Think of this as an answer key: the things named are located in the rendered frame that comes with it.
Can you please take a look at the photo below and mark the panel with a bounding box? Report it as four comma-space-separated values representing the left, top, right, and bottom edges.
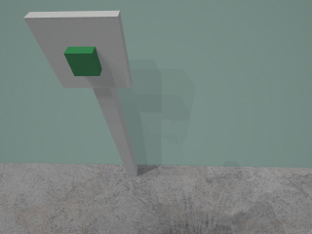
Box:
24, 11, 138, 176

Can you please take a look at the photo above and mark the button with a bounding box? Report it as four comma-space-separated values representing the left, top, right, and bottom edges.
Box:
64, 46, 102, 76

